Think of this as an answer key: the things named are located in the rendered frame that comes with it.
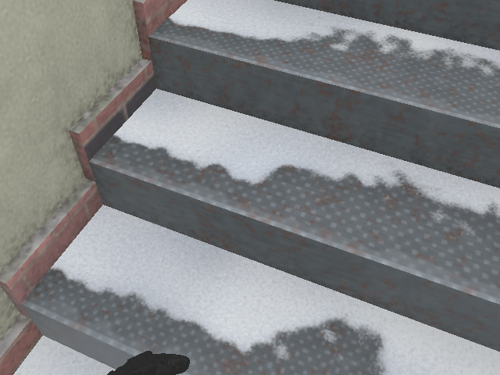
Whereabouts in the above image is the robot left hand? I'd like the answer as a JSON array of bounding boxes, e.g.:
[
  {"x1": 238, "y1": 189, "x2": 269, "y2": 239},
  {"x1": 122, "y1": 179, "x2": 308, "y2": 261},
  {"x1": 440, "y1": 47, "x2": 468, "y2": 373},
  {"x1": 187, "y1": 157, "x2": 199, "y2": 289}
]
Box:
[{"x1": 107, "y1": 351, "x2": 190, "y2": 375}]

